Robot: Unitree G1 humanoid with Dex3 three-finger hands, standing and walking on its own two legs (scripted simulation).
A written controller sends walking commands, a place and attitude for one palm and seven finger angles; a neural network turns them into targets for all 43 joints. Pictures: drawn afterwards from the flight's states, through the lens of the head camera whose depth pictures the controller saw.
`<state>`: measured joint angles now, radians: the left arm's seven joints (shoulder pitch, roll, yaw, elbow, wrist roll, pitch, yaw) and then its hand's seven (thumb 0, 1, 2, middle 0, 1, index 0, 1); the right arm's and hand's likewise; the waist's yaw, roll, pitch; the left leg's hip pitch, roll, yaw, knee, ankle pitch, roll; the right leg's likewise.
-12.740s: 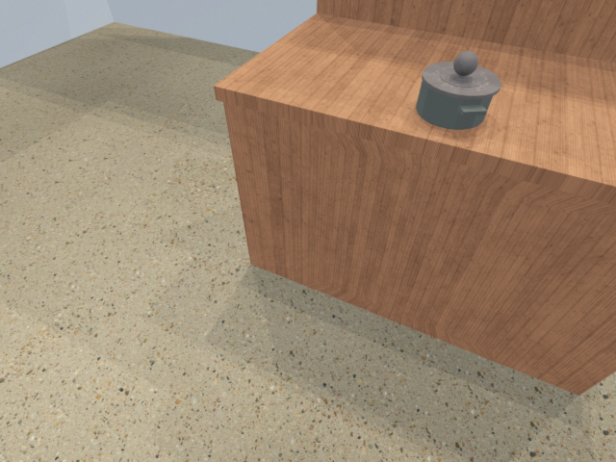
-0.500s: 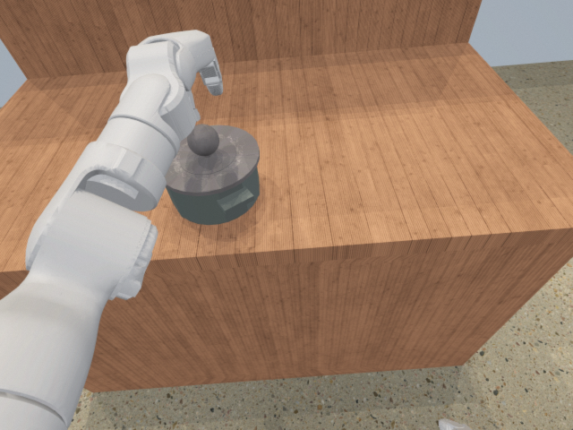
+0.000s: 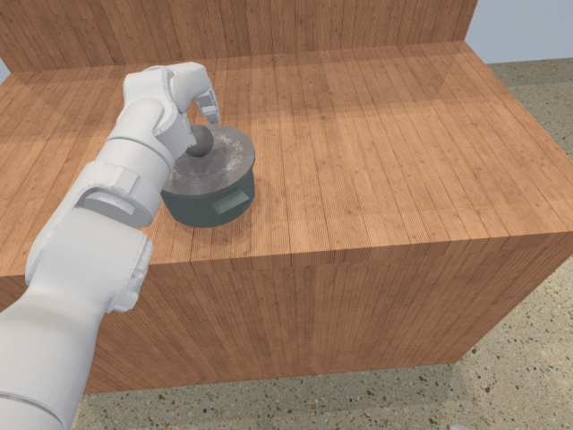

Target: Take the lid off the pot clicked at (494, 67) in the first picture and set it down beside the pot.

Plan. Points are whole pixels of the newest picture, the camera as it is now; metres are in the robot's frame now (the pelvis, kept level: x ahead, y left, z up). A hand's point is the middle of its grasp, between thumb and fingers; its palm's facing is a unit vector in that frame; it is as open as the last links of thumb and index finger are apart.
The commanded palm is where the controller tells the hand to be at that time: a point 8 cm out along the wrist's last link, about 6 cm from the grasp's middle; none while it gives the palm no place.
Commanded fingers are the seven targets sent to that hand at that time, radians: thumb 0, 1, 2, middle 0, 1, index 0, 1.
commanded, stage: lower the open fingers around the knob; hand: left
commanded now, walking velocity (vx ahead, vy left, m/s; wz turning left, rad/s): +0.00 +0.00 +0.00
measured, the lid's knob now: (197, 140) +0.51 +0.13 +0.14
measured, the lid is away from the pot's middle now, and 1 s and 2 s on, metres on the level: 0.00 0.00 0.01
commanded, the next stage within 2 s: close the fingers and squeeze the knob in 0.66 s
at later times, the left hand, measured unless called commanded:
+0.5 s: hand (193, 142) +0.47 +0.12 +0.16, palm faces -0.39 -0.10 -0.91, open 10.0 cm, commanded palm +0.47 +0.13 +0.22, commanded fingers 0.00 -0.39 1.70 -0.88 -0.08 -0.88 -0.08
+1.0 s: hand (188, 139) +0.48 +0.13 +0.17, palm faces -0.37 -0.10 -0.92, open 10.0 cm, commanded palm +0.47 +0.13 +0.22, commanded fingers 0.00 0.01 0.97 -0.51 -0.91 -0.51 -0.91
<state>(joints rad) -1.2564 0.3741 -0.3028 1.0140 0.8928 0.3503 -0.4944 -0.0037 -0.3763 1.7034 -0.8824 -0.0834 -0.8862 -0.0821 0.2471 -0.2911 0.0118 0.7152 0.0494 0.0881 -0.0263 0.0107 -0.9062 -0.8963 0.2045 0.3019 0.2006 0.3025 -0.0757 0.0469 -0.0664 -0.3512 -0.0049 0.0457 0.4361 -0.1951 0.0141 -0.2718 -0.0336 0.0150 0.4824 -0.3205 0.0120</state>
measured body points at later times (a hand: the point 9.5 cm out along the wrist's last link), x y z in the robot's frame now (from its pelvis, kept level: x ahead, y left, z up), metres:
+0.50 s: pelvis +0.00 +0.00 +0.00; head +0.03 -0.03 +0.45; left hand +0.49 +0.12 +0.22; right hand +0.07 -0.26 -0.14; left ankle +0.01 +0.12 -0.74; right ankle -0.05 -0.13 -0.74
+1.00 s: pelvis +0.00 +0.00 +0.00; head +0.03 -0.02 +0.45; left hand +0.49 +0.13 +0.22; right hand +0.07 -0.27 -0.14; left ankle +0.01 +0.12 -0.74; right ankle -0.05 -0.13 -0.74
